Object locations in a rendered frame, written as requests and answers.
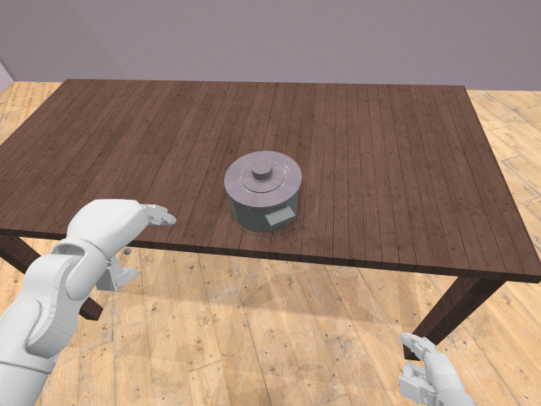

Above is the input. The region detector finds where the robot right hand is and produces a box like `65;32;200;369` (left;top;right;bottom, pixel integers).
398;332;465;406

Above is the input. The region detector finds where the right robot forearm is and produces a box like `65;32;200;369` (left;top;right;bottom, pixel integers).
435;389;478;406

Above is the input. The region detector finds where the lid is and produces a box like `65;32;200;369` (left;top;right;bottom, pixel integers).
224;151;302;210

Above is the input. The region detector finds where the left robot forearm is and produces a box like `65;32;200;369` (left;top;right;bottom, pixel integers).
0;238;107;406

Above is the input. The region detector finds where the table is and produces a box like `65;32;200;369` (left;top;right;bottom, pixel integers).
0;79;541;361

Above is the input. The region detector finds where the robot left hand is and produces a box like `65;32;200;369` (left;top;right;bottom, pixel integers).
66;199;176;292

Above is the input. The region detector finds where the knob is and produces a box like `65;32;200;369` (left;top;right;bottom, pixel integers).
251;160;272;180

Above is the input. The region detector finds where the pot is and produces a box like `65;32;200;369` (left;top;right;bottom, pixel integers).
228;193;298;233

